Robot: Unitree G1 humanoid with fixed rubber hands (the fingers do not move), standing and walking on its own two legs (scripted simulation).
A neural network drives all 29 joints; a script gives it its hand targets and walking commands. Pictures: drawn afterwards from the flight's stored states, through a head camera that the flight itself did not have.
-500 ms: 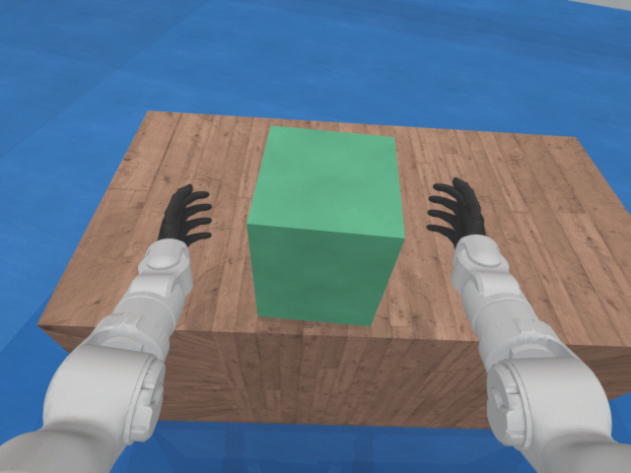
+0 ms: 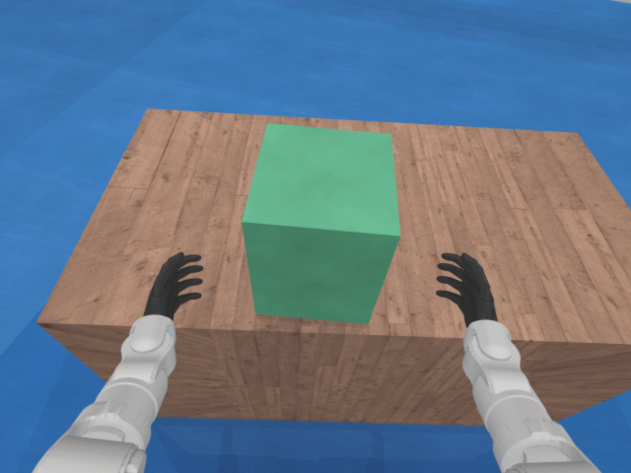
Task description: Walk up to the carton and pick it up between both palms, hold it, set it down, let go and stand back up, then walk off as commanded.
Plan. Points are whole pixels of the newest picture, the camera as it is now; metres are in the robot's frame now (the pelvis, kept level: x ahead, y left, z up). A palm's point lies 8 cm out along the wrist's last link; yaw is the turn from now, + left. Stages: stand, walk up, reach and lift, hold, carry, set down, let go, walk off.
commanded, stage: set down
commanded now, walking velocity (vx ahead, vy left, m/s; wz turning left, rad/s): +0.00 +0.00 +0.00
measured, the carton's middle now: (320, 228) +0.48 +0.00 -0.02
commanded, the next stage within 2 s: let go in 1.86 s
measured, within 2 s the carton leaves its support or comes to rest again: neither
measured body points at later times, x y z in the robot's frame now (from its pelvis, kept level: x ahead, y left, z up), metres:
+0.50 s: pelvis +0.00 +0.00 +0.00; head +0.03 +0.02 +0.45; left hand +0.28 +0.23 -0.06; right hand +0.28 -0.20 -0.03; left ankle +0.02 +0.09 -0.74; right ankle +0.02 -0.15 -0.74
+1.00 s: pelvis +0.02 +0.00 +0.00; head +0.08 +0.02 +0.45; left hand +0.23 +0.23 -0.08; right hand +0.25 -0.21 -0.06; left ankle +0.02 +0.09 -0.74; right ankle +0.02 -0.15 -0.74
